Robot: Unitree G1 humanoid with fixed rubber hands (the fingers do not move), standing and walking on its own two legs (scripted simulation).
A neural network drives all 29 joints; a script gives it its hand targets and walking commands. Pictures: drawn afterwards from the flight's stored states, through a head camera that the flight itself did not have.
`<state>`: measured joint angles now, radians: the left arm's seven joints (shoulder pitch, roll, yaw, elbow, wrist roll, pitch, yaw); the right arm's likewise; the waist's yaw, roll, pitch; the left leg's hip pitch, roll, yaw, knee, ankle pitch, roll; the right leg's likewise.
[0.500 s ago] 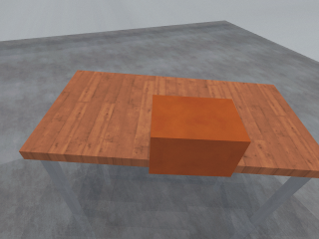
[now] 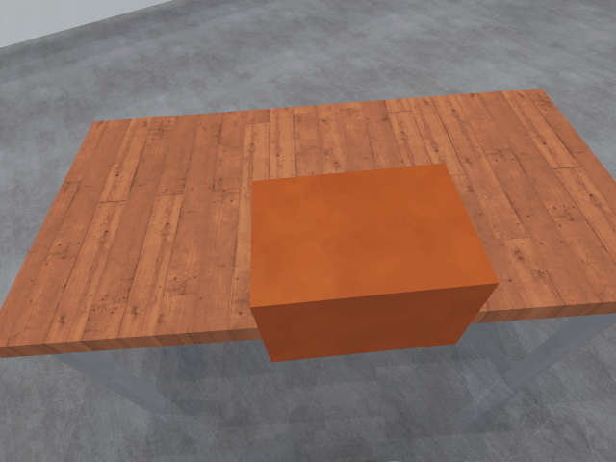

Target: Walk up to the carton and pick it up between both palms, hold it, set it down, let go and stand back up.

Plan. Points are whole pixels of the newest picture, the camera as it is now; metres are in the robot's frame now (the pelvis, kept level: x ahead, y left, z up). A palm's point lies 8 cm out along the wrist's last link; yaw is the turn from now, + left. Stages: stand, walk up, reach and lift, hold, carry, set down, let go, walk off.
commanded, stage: walk up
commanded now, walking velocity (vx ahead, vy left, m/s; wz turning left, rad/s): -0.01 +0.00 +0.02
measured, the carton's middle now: (356, 264) +0.39 -0.07 -0.02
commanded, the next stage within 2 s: none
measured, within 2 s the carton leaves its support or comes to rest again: neither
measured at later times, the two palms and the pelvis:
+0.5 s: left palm out of the picture +0.02 +0.26 -0.15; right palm out of the picture +0.05 -0.21 -0.14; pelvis +0.01 +0.02 +0.00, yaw +2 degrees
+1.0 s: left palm out of the picture +0.01 +0.24 -0.14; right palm out of the picture +0.03 -0.21 -0.13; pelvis -0.01 +0.01 +0.01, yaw +6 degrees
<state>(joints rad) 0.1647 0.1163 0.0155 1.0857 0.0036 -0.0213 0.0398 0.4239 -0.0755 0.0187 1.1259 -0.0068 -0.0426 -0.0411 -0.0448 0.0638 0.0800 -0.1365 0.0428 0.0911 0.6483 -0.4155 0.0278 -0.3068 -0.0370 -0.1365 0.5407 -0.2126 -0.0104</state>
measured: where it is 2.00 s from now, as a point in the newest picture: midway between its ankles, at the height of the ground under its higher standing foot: outside the picture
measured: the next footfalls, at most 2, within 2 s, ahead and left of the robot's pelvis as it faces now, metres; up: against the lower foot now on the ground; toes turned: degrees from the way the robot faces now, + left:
left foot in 0.16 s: +0.01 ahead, +0.13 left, +0.00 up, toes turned +7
right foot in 1.04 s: +0.01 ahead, -0.11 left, +0.00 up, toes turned +3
